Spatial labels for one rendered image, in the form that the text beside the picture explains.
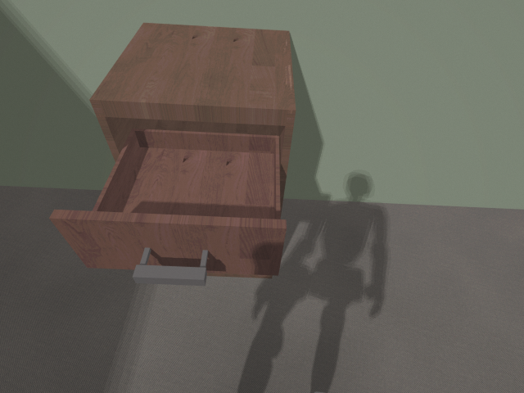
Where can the drawer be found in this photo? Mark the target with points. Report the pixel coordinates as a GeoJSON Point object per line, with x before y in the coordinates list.
{"type": "Point", "coordinates": [182, 192]}

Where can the handle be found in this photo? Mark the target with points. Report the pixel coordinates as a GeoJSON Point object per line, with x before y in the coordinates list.
{"type": "Point", "coordinates": [172, 275]}

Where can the cabinet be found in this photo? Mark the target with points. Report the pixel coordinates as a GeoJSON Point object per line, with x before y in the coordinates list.
{"type": "Point", "coordinates": [201, 79]}

